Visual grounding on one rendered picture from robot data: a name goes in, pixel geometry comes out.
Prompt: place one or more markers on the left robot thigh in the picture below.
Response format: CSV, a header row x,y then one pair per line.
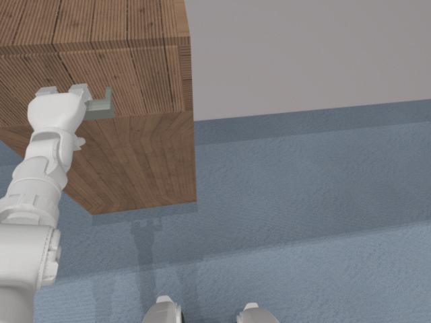
x,y
163,312

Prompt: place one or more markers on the left robot forearm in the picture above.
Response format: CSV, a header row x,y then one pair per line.
x,y
34,193

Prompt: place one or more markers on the robot right shin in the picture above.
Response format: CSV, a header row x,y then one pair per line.
x,y
251,305

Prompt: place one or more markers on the drawer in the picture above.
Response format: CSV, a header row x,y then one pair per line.
x,y
143,79

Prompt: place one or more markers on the cabinet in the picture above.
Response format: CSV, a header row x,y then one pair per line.
x,y
128,162

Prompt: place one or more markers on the robot left hand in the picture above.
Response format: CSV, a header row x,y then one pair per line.
x,y
63,111

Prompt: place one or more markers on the robot left upper arm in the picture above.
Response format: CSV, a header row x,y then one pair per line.
x,y
29,259

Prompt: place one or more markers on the handle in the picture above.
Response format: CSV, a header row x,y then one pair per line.
x,y
99,109

